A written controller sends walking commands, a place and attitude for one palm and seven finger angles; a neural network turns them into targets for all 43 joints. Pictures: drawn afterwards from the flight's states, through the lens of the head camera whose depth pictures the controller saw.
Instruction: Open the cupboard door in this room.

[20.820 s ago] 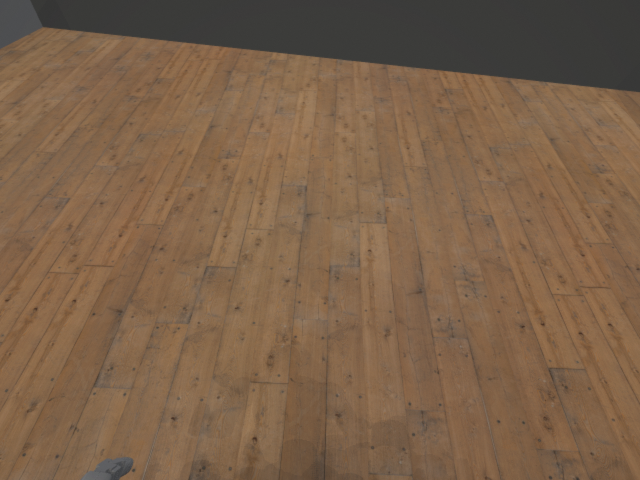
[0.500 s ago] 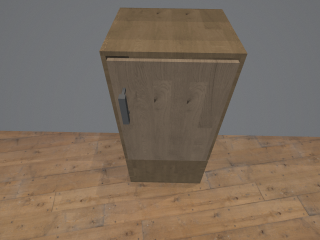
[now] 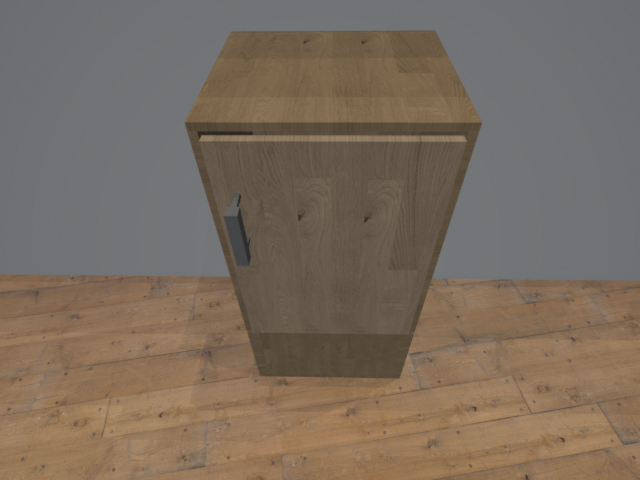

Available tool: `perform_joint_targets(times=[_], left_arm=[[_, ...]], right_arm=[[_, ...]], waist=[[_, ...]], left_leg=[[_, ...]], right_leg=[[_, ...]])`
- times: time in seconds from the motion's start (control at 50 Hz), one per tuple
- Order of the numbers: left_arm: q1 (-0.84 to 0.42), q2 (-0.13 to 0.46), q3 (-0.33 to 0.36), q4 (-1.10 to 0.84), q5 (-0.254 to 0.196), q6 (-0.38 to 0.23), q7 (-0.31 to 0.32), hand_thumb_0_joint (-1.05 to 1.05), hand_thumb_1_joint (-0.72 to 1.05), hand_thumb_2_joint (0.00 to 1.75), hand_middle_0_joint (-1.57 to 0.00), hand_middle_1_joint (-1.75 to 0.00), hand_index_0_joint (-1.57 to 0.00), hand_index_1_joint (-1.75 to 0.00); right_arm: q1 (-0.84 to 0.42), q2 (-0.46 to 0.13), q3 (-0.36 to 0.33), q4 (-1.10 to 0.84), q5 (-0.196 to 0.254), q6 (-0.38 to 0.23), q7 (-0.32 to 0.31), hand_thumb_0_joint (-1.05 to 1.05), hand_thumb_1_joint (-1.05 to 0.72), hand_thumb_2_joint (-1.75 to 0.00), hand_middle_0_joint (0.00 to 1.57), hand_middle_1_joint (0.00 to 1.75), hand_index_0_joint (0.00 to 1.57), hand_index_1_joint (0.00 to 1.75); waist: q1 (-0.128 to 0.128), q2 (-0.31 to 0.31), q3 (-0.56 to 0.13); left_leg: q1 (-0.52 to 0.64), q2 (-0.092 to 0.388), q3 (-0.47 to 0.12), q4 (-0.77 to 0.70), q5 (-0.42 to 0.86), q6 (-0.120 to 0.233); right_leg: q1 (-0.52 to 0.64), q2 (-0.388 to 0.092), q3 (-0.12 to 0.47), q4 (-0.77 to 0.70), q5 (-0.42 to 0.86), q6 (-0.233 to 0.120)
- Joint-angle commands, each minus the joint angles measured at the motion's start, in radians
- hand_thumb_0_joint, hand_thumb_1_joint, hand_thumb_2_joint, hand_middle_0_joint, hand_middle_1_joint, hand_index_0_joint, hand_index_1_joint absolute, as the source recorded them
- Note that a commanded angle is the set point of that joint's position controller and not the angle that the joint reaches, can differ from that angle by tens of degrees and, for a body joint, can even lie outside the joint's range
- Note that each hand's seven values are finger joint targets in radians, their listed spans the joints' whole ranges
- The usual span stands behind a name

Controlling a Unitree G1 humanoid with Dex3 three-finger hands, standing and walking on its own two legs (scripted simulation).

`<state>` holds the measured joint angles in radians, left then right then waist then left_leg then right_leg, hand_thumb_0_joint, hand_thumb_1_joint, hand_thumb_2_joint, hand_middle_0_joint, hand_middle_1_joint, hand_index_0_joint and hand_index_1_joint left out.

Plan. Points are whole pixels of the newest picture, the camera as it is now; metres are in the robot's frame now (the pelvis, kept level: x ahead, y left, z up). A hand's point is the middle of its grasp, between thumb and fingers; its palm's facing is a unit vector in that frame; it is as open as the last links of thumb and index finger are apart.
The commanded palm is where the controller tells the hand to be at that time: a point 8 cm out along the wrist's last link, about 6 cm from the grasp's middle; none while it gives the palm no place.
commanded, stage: look again from close up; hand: left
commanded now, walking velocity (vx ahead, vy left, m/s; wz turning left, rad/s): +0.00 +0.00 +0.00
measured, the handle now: (240, 229) +0.53 +0.18 -0.03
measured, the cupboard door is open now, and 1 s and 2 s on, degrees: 0 0 0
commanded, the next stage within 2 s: raise the hand with hooked fingers in 0.12 s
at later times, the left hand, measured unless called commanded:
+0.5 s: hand (154, 415) +0.21 +0.23 -0.03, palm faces +0.19 -0.98 -0.08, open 7.9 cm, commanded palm +0.13 +0.28 -0.06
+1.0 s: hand (138, 413) +0.21 +0.26 -0.05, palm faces +0.04 -1.00 -0.04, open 10.8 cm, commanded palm +0.19 +0.31 -0.04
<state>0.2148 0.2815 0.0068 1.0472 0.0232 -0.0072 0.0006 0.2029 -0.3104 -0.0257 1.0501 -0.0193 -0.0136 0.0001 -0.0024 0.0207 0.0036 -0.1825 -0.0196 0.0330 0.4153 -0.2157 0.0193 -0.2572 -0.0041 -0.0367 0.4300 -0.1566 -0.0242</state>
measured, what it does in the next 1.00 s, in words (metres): lowers itself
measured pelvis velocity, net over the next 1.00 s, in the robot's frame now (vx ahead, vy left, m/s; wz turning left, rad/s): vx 0.00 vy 0.02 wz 0.02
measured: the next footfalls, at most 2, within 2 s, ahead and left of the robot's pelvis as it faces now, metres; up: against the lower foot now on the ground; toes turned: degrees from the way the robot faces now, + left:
none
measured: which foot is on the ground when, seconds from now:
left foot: down 0.00-1.00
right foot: down 0.00-1.00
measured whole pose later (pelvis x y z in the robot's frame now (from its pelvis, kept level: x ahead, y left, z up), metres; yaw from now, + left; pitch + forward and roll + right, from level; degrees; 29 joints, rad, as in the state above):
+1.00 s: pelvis +0.00 +0.02 -0.09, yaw +1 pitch +17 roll -3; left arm 0.35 0.30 0.34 0.07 -0.37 -0.32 -0.43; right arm 0.22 -0.21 0.01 0.53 0.03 -0.22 -0.04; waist 0.01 0.02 -0.14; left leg -0.91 0.00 0.00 1.18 -0.56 0.04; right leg -0.94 -0.01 -0.08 1.10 -0.45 -0.01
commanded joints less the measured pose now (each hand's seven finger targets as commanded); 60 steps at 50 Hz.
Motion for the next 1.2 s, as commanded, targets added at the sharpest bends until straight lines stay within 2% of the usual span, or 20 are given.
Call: perform_joint_targets(times=[0.0, 0.18, 0.2, 0.22, 0.24, 0.26, 0.28, 0.3, 0.32, 0.34, 0.38, 0.42, 0.5, 0.58, 0.68, 0.74, 0.84, 0.9, 1.04, 1.18], left_arm=[[-0.051, 0.204, 0.035, -0.060, -0.008, -0.036, 0.018, 0.00, 0.90, 0.90, -0.20, -0.30, -0.20, -0.30], [-0.079, 0.225, 0.029, -0.036, -0.010, -0.036, 0.021, 0.00, 0.90, 0.90, -0.20, -0.30, -0.20, -0.30], [0.090, 0.106, 0.024, -0.001, -0.015, -0.038, 0.062, 0.00, 0.90, 0.90, -0.20, -0.30, -0.20, -0.30], [-0.703, 0.464, 0.393, -1.297, -0.166, -0.260, 0.038, 0.00, 0.88, 0.89, -0.20, -0.32, -0.20, -0.32], [-0.088, 0.340, 0.357, -0.886, -0.121, -0.218, 0.027, 0.00, 0.85, 0.88, -0.20, -0.33, -0.20, -0.33], [-0.061, 0.229, 0.258, -0.871, -0.177, -0.225, 0.045, 0.00, 0.83, 0.87, -0.21, -0.34, -0.21, -0.34], [0.124, 0.057, 0.219, -0.714, -0.199, -0.188, 0.022, 0.00, 0.81, 0.86, -0.21, -0.36, -0.21, -0.36], [0.001, 0.070, 0.245, -0.859, -0.239, -0.246, -0.009, 0.00, 0.78, 0.85, -0.21, -0.37, -0.21, -0.37], [0.142, 0.103, 0.305, -0.776, -0.247, -0.302, -0.047, 0.00, 0.76, 0.84, -0.21, -0.39, -0.21, -0.39], [0.240, 0.057, 0.302, -0.703, -0.270, -0.362, -0.094, 0.00, 0.74, 0.83, -0.21, -0.40, -0.21, -0.40], [0.348, -0.012, 0.304, -0.647, -0.317, -0.493, -0.204, 0.00, 0.69, 0.81, -0.22, -0.43, -0.22, -0.43], [0.334, 0.000, 0.321, -0.661, -0.356, -0.629, -0.317, 0.00, 0.64, 0.79, -0.22, -0.47, -0.22, -0.47], [0.194, 0.145, 0.414, -0.793, -0.408, -0.789, -0.532, 0.00, 0.55, 0.75, -0.22, -0.53, -0.22, -0.53], [0.059, 0.236, 0.475, -1.079, -0.489, -0.748, -0.596, 0.00, 0.46, 0.71, -0.23, -0.58, -0.23, -0.58], [0.068, 0.177, 0.421, -1.252, -0.470, -0.600, -0.538, 0.00, 0.34, 0.66, -0.24, -0.66, -0.24, -0.66], [0.143, 0.146, 0.386, -1.235, -0.418, -0.475, -0.496, 0.00, 0.27, 0.63, -0.25, -0.70, -0.25, -0.70], [0.204, 0.140, 0.416, -1.142, -0.410, -0.332, -0.457, 0.00, 0.15, 0.58, -0.25, -0.78, -0.25, -0.78], [0.176, 0.165, 0.458, -1.131, -0.428, -0.351, -0.430, 0.00, 0.08, 0.55, -0.26, -0.82, -0.26, -0.82], [0.030, 0.181, 0.387, -1.194, -0.397, -0.456, -0.400, 0.00, -0.08, 0.48, -0.27, -0.93, -0.27, -0.93], [-0.026, 0.261, 0.423, -1.154, -0.388, -0.405, -0.414, 0.00, -0.24, 0.41, -0.28, -1.03, -0.28, -1.03]], right_arm=[[-0.021, -0.172, -0.029, -0.038, 0.005, -0.030, -0.011, 0.00, -0.90, -0.90, 0.20, 0.30, 0.20, 0.30], [-0.065, -0.188, -0.018, -0.021, 0.007, -0.025, -0.014, 0.00, -0.90, -0.90, 0.20, 0.30, 0.20, 0.30], [-0.049, -0.080, -0.006, -0.065, 0.024, -0.027, -0.011, 0.00, -0.90, -0.90, 0.20, 0.30, 0.20, 0.30], [-0.046, -0.136, -0.034, -0.399, 0.055, -0.133, -0.053, 0.00, -0.90, -0.90, 0.20, 0.30, 0.20, 0.30], [-0.138, -0.111, -0.031, -0.380, 0.037, -0.200, -0.081, 0.00, -0.90, -0.90, 0.20, 0.30, 0.20, 0.30], [-0.122, -0.116, -0.024, -0.362, 0.060, -0.226, -0.083, 0.00, -0.90, -0.90, 0.20, 0.30, 0.20, 0.30], [-0.055, -0.049, -0.030, -0.353, 0.064, -0.229, -0.071, 0.00, -0.90, -0.90, 0.20, 0.30, 0.20, 0.30], [-0.104, -0.084, -0.044, -0.434, 0.057, -0.249, -0.062, 0.00, -0.90, -0.90, 0.20, 0.30, 0.20, 0.30], [-0.082, -0.084, -0.063, -0.439, 0.047, -0.259, -0.062, 0.00, -0.90, -0.90, 0.20, 0.30, 0.20, 0.30], [-0.092, -0.079, -0.063, -0.460, 0.040, -0.270, -0.057, 0.00, -0.90, -0.90, 0.20, 0.30, 0.20, 0.30], [-0.082, -0.068, -0.072, -0.498, 0.043, -0.286, -0.035, 0.00, -0.90, -0.90, 0.20, 0.30, 0.20, 0.30], [-0.094, -0.069, -0.079, -0.539, 0.047, -0.316, -0.021, 0.00, -0.90, -0.90, 0.20, 0.30, 0.20, 0.30], [-0.077, -0.079, -0.073, -0.598, 0.052, -0.369, -0.004, 0.00, -0.90, -0.90, 0.20, 0.30, 0.20, 0.30], [-0.045, -0.077, -0.064, -0.641, 0.048, -0.370, -0.030, 0.00, -0.90, -0.90, 0.20, 0.30, 0.20, 0.30], [-0.032, -0.076, -0.062, -0.605, 0.047, -0.357, -0.049, 0.00, -0.90, -0.90, 0.20, 0.30, 0.20, 0.30], [-0.038, -0.069, -0.065, -0.608, 0.056, -0.332, -0.047, 0.00, -0.90, -0.90, 0.20, 0.30, 0.20, 0.30], [-0.042, -0.064, -0.060, -0.651, 0.065, -0.278, -0.049, 0.00, -0.90, -0.90, 0.20, 0.30, 0.20, 0.30], [-0.044, -0.063, -0.049, -0.674, 0.060, -0.266, -0.053, 0.00, -0.90, -0.90, 0.20, 0.30, 0.20, 0.30], [0.002, -0.087, -0.026, -0.676, 0.055, -0.285, -0.054, 0.00, -0.90, -0.90, 0.20, 0.30, 0.20, 0.30], [0.027, -0.112, -0.019, -0.677, 0.064, -0.274, -0.066, 0.00, -0.90, -0.90, 0.20, 0.30, 0.20, 0.30]], waist=[[-0.010, -0.036, -0.028], [-0.003, -0.023, -0.046], [0.025, -0.078, -0.093], [-0.069, 0.017, -0.391], [0.072, 0.171, -0.230], [0.012, 0.187, -0.159], [-0.006, 0.107, -0.047], [-0.010, 0.064, 0.049], [0.011, -0.051, 0.017], [0.030, -0.168, 0.048], [0.047, -0.269, -0.003], [0.057, -0.253, -0.091], [0.044, -0.048, -0.321], [0.036, 0.058, -0.486], [0.014, 0.131, -0.481], [0.011, 0.105, -0.434], [0.020, -0.022, -0.405], [0.035, -0.045, -0.391], [-0.001, 0.077, -0.360], [0.001, 0.098, -0.346]], left_leg=[[-0.013, 0.119, -0.118, -0.088, 0.049, 0.023], [0.018, 0.130, -0.109, -0.101, 0.125, 0.013], [0.000, 0.155, -0.014, 0.077, 0.027, -0.015], [0.086, -0.025, -0.053, -0.044, 0.174, 0.005], [0.037, -0.019, 0.018, -0.026, 0.199, 0.013], [-0.029, -0.010, -0.002, -0.021, 0.118, -0.012], [-0.060, -0.001, -0.009, -0.014, 0.044, -0.013], [-0.146, -0.010, -0.044, 0.032, -0.018, -0.016], [-0.197, -0.006, -0.028, 0.084, -0.056, -0.010], [-0.304, -0.014, -0.034, 0.142, -0.096, -0.008], [-0.432, -0.023, -0.024, 0.274, -0.117, -0.013], [-0.558, -0.031, -0.015, 0.410, -0.146, -0.021], [-0.688, -0.026, -0.024, 0.624, -0.105, -0.021], [-0.680, 0.002, -0.036, 0.709, -0.037, 0.004], [-0.580, 0.019, -0.071, 0.685, 0.122, 0.016], [-0.580, 0.020, -0.086, 0.641, 0.129, 0.012], [-0.622, 0.012, -0.094, 0.594, 0.058, -0.004], [-0.648, 0.008, -0.093, 0.581, -0.003, -0.011], [-0.614, 0.012, -0.107, 0.544, -0.136, -0.013], [-0.570, 0.013, -0.128, 0.486, -0.143, -0.023]], right_leg=[[0.071, -0.135, 0.161, -0.110, -0.005, -0.031], [0.144, -0.141, 0.139, -0.102, 0.156, -0.026], [0.171, -0.191, 0.150, -0.068, 0.351, 0.042], [0.193, -0.052, 0.095, -0.002, 0.245, -0.011], [0.150, -0.022, 0.024, 0.024, 0.082, -0.042], [0.067, -0.019, -0.019, 0.008, -0.021, -0.042], [-0.019, -0.005, -0.041, 0.014, -0.075, -0.020], [-0.085, -0.011, -0.040, 0.032, -0.114, -0.013], [-0.131, -0.009, -0.040, 0.055, -0.193, -0.004], [-0.189, -0.007, -0.039, 0.096, -0.252, 0.001], [-0.266, -0.008, -0.012, 0.203, -0.295, 0.004], [-0.317, -0.018, 0.044, 0.314, -0.297, 0.004], [-0.367, -0.038, 0.146, 0.507, -0.184, -0.001], [-0.352, -0.019, 0.162, 0.571, -0.127, 0.004], [-0.413, 0.018, 0.050, 0.621, 0.032, -0.013], [-0.429, 0.018, 0.002, 0.599, 0.010, -0.003], [-0.421, 0.020, -0.034, 0.571, -0.053, 0.011], [-0.424, 0.021, -0.035, 0.568, -0.128, 0.005], [-0.518, 0.025, -0.030, 0.552, -0.272, -0.008], [-0.491, 0.027, -0.045, 0.527, -0.260, -0.013]])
